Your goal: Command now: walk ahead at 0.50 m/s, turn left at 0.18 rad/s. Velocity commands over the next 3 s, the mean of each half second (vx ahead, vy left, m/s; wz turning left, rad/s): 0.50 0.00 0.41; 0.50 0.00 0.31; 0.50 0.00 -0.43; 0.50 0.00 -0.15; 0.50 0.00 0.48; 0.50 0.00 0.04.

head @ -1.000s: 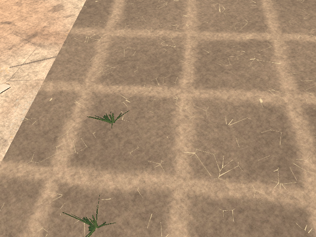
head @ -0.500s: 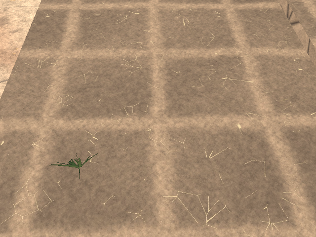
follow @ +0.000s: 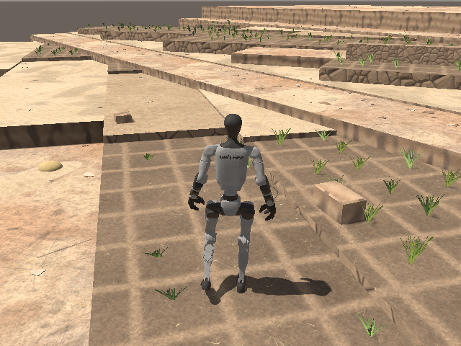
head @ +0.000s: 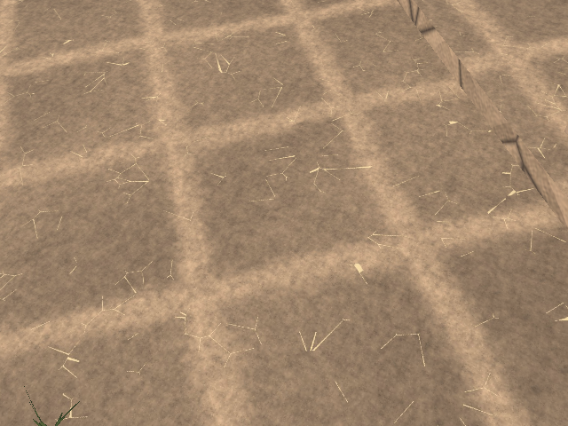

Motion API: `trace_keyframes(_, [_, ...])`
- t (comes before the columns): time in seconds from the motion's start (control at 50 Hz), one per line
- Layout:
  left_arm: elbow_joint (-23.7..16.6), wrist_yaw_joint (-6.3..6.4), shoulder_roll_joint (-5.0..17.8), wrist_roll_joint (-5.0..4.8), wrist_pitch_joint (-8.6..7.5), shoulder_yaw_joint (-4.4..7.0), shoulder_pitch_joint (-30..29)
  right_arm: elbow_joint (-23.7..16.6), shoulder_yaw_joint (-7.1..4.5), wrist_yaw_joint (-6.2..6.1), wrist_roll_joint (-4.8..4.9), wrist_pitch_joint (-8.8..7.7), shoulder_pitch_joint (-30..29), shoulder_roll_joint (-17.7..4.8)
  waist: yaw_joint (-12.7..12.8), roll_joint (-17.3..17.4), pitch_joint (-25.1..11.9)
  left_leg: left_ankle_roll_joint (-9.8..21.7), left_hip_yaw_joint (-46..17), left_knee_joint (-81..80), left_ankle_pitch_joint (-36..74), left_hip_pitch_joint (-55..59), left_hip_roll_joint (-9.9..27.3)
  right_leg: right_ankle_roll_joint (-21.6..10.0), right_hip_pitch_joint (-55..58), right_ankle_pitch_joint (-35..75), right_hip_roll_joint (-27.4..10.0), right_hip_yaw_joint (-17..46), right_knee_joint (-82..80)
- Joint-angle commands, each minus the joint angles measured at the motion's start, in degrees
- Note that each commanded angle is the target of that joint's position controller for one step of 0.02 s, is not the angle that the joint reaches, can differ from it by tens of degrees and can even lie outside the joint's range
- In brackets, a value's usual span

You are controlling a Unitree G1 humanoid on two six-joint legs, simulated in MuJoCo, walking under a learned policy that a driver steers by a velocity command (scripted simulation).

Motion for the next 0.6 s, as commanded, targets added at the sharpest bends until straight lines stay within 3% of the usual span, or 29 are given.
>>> trace_keyframes(0.02, [-1.61,0.31,5.98,0.49,-2.54,2.02,1.24,-2.05,-1.44,-0.38,-0.02,0.98,2.77,-4.35,0.0,-6.03,-5.86,-0.21,-4.32,-0.63,7.16,-7.9,3.57,-8.4,10.75,10.76,-15.89,14.03,-18.74])
trace_keyframes(0.1, [0.98,1.4,6.44,1.06,-3.28,2.43,2.57,-2.87,-1.43,-0.65,-0.36,1.79,-1.28,-2.84,0.49,-4.28,-1.86,-1.44,-6.67,-9.1,16.72,-14.38,2.17,-6.98,12.48,16.27,-14.86,5.47,-21.44])
trace_keyframes(0.18, [2.49,2.28,7.34,0.7,-3.01,2.58,2.95,-4.25,-0.89,0.5,-0.87,1.25,-6.38,-1.44,2.22,-4.26,0.25,-1.22,-3.24,-21.99,26.69,-13.92,1.05,-4.9,14.62,16.36,-13.88,-1.12,-23.12])
trace_keyframes(0.3, [6.06,2.9,9.12,-0.49,-0.86,3.4,7.58,-9.19,0.07,2.64,-0.94,1.09,-15.03,-0.14,5.29,-3.39,3.67,1.51,2.36,-31.46,21.7,-18.03,-0.09,-4.36,25.96,25.31,-17.48,-5.36,-19.23])
trace_keyframes(0.36, [5.94,3.57,11.28,-0.97,0.49,3.91,6.04,-10.6,-0.86,3.37,-0.72,1.37,-12.76,-1.96,2.24,-6.29,-0.2,4.53,7.49,-32.02,13.5,-9.97,-4.63,-2.8,28.35,50.6,-17.7,-7.62,-10.07])
trace_keyframes(0.38, [5.72,3.87,12.09,-1.12,0.94,4.07,5.27,-10.17,-1.66,3.31,-0.6,1.59,-8.97,-3.39,-0.22,-7.51,-2.79,5.86,8.86,-31.54,10.61,-4.61,-6.8,-2.16,28.13,58.73,-17.47,-8.05,-3.97])
trace_keyframes(0.4, [5.53,4.05,12.78,-1.29,1.28,4.14,4.17,-8.89,-3.01,2.96,-0.45,1.72,-2.16,-5.94,-4.27,-7.43,-6.56,7.68,8.99,-33.37,10.71,5.03,-8.74,-1.08,25.28,60.26,-16.43,-8.55,5.68])
trace_keyframes(0.42, [5.05,4.21,12.51,-1.43,1.01,3.83,3.04,-6.75,-4.91,1.98,-0.57,2.0,7.22,-9.51,-9.48,-4.71,-11.19,10.22,4.95,-38.14,14.07,21.07,-8.64,1.2,15.86,49.99,-13.82,-9.03,20.05])
trace_keyframes(0.44, [2.8,3.45,4.82,0.89,-0.19,1.61,7.58,-5.94,-6.2,0.79,-0.54,2.28,10.39,-15.49,-5.43,9.92,-15.84,18.28,-20.35,-38.25,13.66,42.01,5.97,4.89,-8.65,-0.15,-5.32,-7.38,41.32])
trace_keyframes(0.46, [1.27,2.49,3.97,-0.26,-2.81,0.46,7.03,-7.75,-5.43,1.17,-0.87,1.31,9.97,-14.88,-4.59,9.14,-24.67,26.47,-47.39,-48.44,4.54,51.04,14.4,5.34,-21.62,-24.11,2.8,6.66,52.81])
trace_keyframes(0.48, [-0.24,1.65,8.23,-2.59,-4.53,1.57,-0.54,-7.67,-4.31,1.31,-1.29,0.76,9.08,-10.68,-7.34,3.57,-19.01,22.41,-40.46,-51.52,5.08,47.66,12.83,3.85,-27.4,-19.45,-1.12,11.21,53.1])
trace_keyframes(0.5, [-1.19,1.54,8.31,-2.94,-5.34,1.42,-2.57,-7.93,-3.74,1.31,-0.97,0.33,5.74,-8.58,-5.29,0.84,-12.21,19.9,-32.22,-51.81,8.36,39.27,10.57,2.78,-27.5,-13.93,-3.77,10.53,48.01])
trace_keyframes(0.52, [-0.4,1.99,8.06,-1.54,-5.43,1.6,-2.46,-8.68,-3.14,1.29,-0.73,0.21,1.52,-6.74,-2.28,-2.67,-7.87,17.81,-26.03,-52.2,13.98,30.4,7.87,3.14,-24.24,-10.67,-6.07,9.96,42.56])
trace_keyframes(0.54, [0.0,2.25,8.77,-0.34,-4.89,2.14,-1.6,-9.65,-2.51,1.03,-1.1,0.17,-1.19,-4.97,-0.31,-1.94,-5.97,16.99,-21.95,-53.35,19.08,24.17,5.91,3.87,-20.21,-8.31,-7.46,9.88,38.77])
trace_keyframes(0.56, [0.07,2.19,8.72,0.01,-4.07,2.34,-0.56,-10.43,-2.27,0.75,-1.57,0.21,-2.21,-4.62,1.07,-0.64,-5.5,16.77,-20.23,-54.62,21.66,20.2,4.69,4.65,-17.08,-6.89,-7.99,9.81,36.98])
trace_keyframes(0.6, [-0.21,2.3,7.16,0.48,-2.83,2.08,0.12,-10.66,-2.6,0.16,-1.44,0.05,-2.12,-5.95,1.91,0.03,-4.86,16.89,-16.76,-55.65,27.32,15.22,3.37,6.67,-15.22,-4.93,-7.89,8.31,32.13])
Next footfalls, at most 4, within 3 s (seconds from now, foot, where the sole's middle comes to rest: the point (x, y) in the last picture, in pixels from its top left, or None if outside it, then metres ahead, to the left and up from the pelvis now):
0.42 left None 0.37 0.16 -0.77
0.90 right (273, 324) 0.71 0.08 -0.77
1.40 left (171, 268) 0.89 0.36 -0.77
1.88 right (265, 187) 1.18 0.11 -0.77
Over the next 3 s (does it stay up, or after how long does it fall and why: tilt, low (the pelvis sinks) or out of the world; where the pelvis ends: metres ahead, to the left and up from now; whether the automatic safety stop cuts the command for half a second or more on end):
stays up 1.61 0.40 -0.01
